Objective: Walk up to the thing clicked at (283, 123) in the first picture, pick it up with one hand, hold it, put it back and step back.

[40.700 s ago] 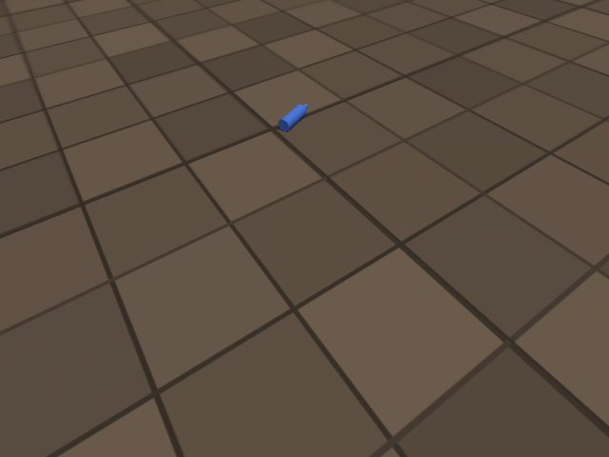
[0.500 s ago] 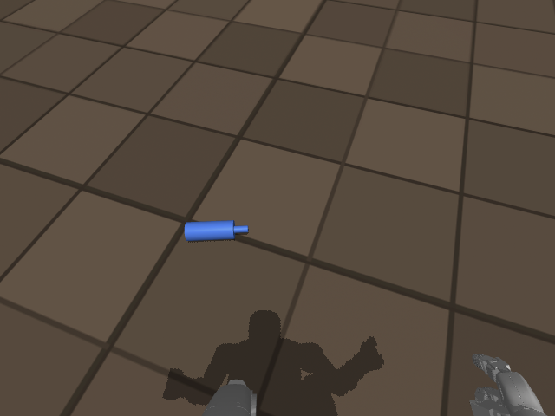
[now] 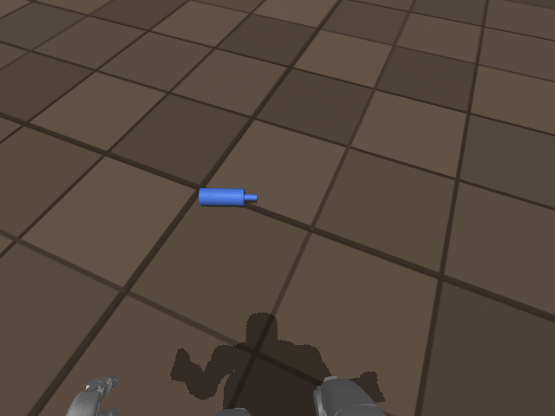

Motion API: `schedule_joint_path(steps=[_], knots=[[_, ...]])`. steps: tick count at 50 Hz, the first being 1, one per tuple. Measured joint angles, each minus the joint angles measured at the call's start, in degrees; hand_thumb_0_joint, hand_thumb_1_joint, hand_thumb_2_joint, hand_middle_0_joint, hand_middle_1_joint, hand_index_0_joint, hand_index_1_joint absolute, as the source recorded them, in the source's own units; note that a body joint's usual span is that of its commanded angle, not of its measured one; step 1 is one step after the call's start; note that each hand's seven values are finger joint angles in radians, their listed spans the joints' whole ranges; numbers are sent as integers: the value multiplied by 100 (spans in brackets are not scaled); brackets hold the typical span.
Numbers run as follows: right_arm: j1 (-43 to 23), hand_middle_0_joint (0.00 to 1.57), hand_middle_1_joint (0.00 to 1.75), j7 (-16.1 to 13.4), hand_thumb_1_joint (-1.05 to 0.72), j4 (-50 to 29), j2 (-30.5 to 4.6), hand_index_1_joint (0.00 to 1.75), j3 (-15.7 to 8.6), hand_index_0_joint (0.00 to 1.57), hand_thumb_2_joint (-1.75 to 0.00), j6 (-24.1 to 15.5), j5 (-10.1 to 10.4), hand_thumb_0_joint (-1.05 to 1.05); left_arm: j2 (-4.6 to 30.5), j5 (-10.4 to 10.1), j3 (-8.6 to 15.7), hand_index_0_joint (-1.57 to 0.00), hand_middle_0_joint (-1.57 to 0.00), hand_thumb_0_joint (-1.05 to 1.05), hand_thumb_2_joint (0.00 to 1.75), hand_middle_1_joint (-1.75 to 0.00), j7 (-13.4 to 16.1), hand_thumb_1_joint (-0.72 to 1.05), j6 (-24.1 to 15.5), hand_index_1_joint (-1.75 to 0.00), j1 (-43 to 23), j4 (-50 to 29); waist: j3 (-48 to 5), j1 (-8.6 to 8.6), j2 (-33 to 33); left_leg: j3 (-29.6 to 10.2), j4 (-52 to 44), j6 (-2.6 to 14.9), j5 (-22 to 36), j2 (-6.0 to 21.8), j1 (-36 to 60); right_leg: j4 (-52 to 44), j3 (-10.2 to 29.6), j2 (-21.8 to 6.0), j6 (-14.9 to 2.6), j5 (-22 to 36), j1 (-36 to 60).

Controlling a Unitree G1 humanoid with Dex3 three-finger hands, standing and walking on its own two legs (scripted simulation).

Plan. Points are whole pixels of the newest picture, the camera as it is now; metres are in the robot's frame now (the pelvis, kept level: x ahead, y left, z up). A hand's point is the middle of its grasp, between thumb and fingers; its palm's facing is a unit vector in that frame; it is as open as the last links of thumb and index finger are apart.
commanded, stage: step back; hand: left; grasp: from above
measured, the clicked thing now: (229, 197) +1.02 +0.22 -0.72
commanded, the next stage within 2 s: stand in 1.14 s
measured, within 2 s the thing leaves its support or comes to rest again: neither
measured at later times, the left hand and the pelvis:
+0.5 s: hand out of the picture -0.03 +0.27 -0.14, palm faces +0.00 -0.92 -0.39, open 7.4 cm; pelvis -0.09 +0.00 +0.00, yaw -1 degrees
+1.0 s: hand out of the picture +0.06 +0.23 -0.13, palm faces -0.01 -0.93 -0.36, open 7.4 cm; pelvis -0.05 -0.02 +0.00, yaw -1 degrees
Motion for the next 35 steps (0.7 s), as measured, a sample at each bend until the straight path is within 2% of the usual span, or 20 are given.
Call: schedule_joint_path(steps=[2, 4, 6, 8, 9, 11, 12, 14, 16, 20, 23, 24, 25, 26, 27, 30, 32, 35], knots=[[-60, 21, 30, -22, -90, -55, -2, 30, 15, 21, -90, -6, -3, 1, 0, -28, -4, -20, -20, 1, 90, -30, -28, 90, -20, -30, 111, 33, -144, 40, 19, 40, -170, -24, 205, 91, -110, 550, 147, 170, -13, 73, 57], [-164, 21, 30, -24, -90, -109, -29, 30, -1, 21, -90, -43, 15, 1, 0, -15, 5, -20, -20, 1, 90, -30, -56, 90, -74, -30, 206, 77, -219, 79, 39, 79, -258, -43, 366, 150, -243, 370, 152, 146, 23, 143, 358], [-287, 21, 30, -19, -90, -164, -61, 30, -24, 21, -90, -86, 26, 1, 13, 10, -2, -20, -20, 1, 90, -30, -83, 90, -157, -30, 327, 149, -268, 125, 38, 164, -265, -41, 467, 186, -381, -491, 83, -16, 80, 151, 826], [-421, 21, 30, 7, -90, -217, -91, 30, -34, 21, -90, -110, 26, 1, 42, 24, -18, -20, -20, 1, 90, -30, -106, 90, -265, -30, 482, 280, -324, 175, 20, 308, -154, -57, 492, 230, -529, -1705, -19, -212, 101, 116, 1363], [-479, 21, 30, 27, -90, -241, -114, 30, -39, 21, -90, -103, 26, 1, 47, 41, -19, -20, -20, 1, 90, -30, -109, 90, -329, -30, 555, 374, -351, 192, 37, 365, -26, -86, 470, 270, -619, -2430, -84, -272, 77, 295, 1667], [-555, 21, 30, 26, -90, -174, -246, 30, -103, 21, -90, -69, 44, 1, -151, 118, -20, -20, -20, 1, 90, -30, -90, 90, -423, -30, 569, 672, -239, 96, 507, 77, 321, -49, 248, 508, -696, -2917, -312, 16, 6, 820, 1979], [-483, 21, 30, 16, -90, -119, -256, 30, -123, 21, -90, -41, 50, 1, -214, 164, -39, -20, -20, 1, 90, -30, -103, 90, -448, -30, 651, 748, -315, 83, 610, -101, 462, -44, -133, 454, -737, -2961, -370, 67, -18, 877, 2009], [-295, 21, 30, 22, -90, 49, -194, 30, -114, 21, -90, -5, 61, 1, -215, 224, -61, -20, -20, 1, 90, -30, -131, 90, -463, -30, 868, 820, -580, 268, 461, -193, 826, -111, -691, 173, -798, -2871, -218, -62, -108, 850, 1885], [-162, 21, 30, 82, -90, 197, -205, 30, -110, 21, -90, -28, 107, 1, -226, 217, -55, -21, -20, 1, 90, -30, -130, 90, -474, -30, 991, 913, -681, 330, 372, -268, 1066, -148, -645, 20, -718, -2944, -132, -192, -97, 928, 1890], [116, 21, 30, 116, -90, 421, -301, 30, -128, 20, -90, -92, 112, 1, -254, 205, -38, -21, -20, 1, 90, -30, -151, 90, -564, -30, 981, 942, -725, 243, 451, -362, 862, -177, -596, 27, -462, -3123, -315, -298, 17, 1073, 1898], [266, 21, 30, 145, -90, 575, -296, 30, -141, 20, -90, -143, 86, 1, -187, 200, -16, -21, -20, 1, 90, -30, -195, 90, -592, -30, 890, 856, -683, 219, 428, -154, 246, -200, -732, 97, -134, -3055, -481, -393, 73, 1028, 1840], [294, 21, 30, 150, -90, 621, -271, 30, -151, 20, -90, -174, 80, 1, -148, 190, -9, -21, -20, 1, 90, -30, -204, 90, -577, -30, 847, 832, -655, 208, 379, -69, -34, -187, -574, 82, -9, -2985, -526, -452, 99, 985, 1811], [282, 21, 30, 147, -90, 671, -211, 30, -161, 20, -90, -207, 75, 1, -88, 182, -4, -21, -20, 1, 90, -30, -206, 90, -551, -30, 801, 818, -588, 226, 249, -8, -243, -165, -166, -6, 83, -2878, -501, -556, 127, 928, 1784], [259, 21, 30, 147, -90, 695, -148, 30, -167, 20, -90, -248, 66, 1, -26, 172, -4, -21, -20, 1, 90, -30, -200, 90, -525, -30, 789, 802, -529, 260, 102, 83, -407, -138, 204, -92, 172, -2738, -420, -653, 120, 860, 1739], [244, 21, 30, 146, -90, 685, -97, 30, -178, 20, -90, -302, 47, 1, 15, 149, -8, -21, -20, 1, 90, -30, -193, 90, -496, -30, 795, 808, -518, 273, 4, 162, -447, -107, 297, -138, 192, -2455, -332, -681, 52, 758, 1609], [274, 21, 30, 161, -90, 572, -9, 30, -183, 21, -90, -434, 33, 1, 78, 108, -25, -20, -20, 1, 90, -30, -198, 90, -402, -30, 768, 933, -583, 139, -15, 155, -467, 34, 199, -79, 189, -1354, -284, -463, -87, 193, 1101], [314, 21, 30, 149, -90, 517, 45, 30, -166, 21, -90, -478, 34, 1, 147, 91, -17, -20, -20, 1, 90, -30, -222, 90, -415, -30, 751, 946, -594, 95, -61, 157, -631, 39, 248, -32, 299, -1010, -302, -412, -126, 232, 856], [362, 21, 30, 133, -90, 484, 55, 30, -148, 21, -90, -516, 41, 1, 205, 83, 11, -20, -20, 1, 90, -30, -262, 90, -473, -30, 698, 917, -593, 67, -108, 169, -791, -22, 299, 12, 427, -1231, -396, -511, -88, 423, 664]])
